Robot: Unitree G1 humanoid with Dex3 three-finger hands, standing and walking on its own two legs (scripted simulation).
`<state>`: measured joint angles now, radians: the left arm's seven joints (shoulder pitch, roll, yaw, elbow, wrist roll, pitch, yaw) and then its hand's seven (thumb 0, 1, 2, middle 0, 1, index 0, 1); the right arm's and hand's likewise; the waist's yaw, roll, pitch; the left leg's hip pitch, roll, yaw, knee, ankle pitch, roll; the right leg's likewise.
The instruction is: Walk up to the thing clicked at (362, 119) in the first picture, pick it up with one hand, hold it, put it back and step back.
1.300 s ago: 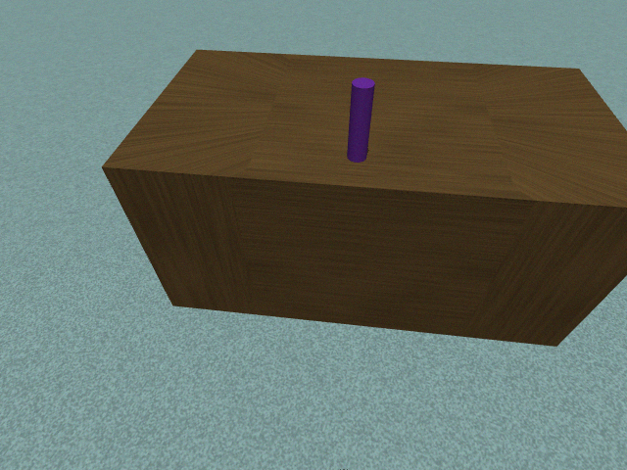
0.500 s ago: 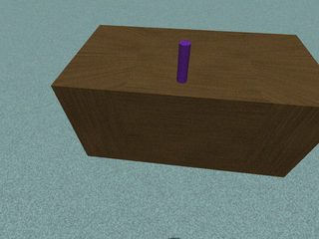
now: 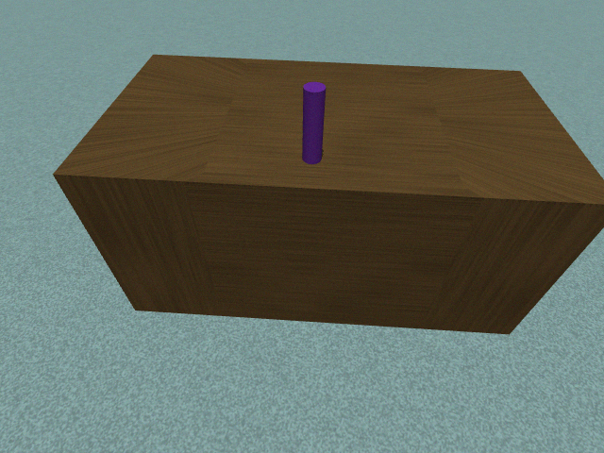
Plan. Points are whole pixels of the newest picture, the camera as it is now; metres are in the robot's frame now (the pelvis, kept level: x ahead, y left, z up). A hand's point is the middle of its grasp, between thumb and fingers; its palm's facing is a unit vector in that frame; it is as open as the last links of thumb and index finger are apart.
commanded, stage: walk up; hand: left
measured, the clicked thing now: (313, 125) +0.86 +0.01 -0.02
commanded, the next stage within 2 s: none
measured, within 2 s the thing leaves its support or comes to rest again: neither
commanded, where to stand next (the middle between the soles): +0.42 -0.14 m, yaw -1 degrees
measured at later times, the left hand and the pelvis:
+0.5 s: hand (191, 447) +0.19 +0.19 -0.17, palm faces -0.06 -0.95 -0.31, open 7.4 cm; pelvis +0.15 -0.08 -0.02, yaw -2 degrees
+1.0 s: hand (261, 315) +0.39 +0.10 -0.13, palm faces -0.06 -0.91 -0.40, open 7.4 cm; pelvis +0.31 -0.17 -0.01, yaw -3 degrees
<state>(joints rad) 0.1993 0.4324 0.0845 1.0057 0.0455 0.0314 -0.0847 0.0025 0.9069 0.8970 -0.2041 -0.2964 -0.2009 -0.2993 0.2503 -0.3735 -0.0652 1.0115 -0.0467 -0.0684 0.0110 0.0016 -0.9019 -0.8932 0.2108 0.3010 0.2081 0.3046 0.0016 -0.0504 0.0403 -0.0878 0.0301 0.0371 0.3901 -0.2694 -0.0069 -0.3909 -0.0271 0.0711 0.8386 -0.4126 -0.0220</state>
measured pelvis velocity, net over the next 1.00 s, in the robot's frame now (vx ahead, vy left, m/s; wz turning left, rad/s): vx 0.31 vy -0.17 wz -0.05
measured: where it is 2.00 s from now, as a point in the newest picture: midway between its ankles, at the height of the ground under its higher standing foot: (361, 424)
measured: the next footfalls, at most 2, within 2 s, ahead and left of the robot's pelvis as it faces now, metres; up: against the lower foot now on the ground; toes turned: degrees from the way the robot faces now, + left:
right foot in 0.12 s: +0.15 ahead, -0.19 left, +0.00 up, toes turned -4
left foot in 0.46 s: +0.25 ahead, +0.04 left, +0.00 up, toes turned +2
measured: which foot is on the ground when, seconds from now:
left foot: down 0.00-0.12, up 0.14-0.44, down 0.46-0.80, up 0.82-1.00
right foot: up 0.00-0.10, down 0.12-0.46, up 0.48-0.76, down 0.78-1.00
